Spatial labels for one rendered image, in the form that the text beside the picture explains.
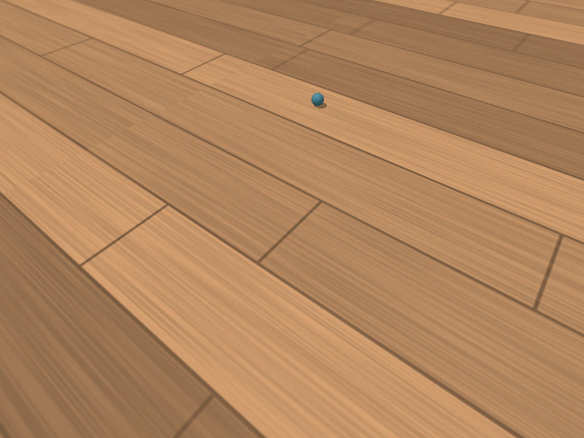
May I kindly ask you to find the ball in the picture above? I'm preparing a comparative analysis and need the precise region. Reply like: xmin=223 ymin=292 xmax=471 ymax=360
xmin=311 ymin=93 xmax=324 ymax=106

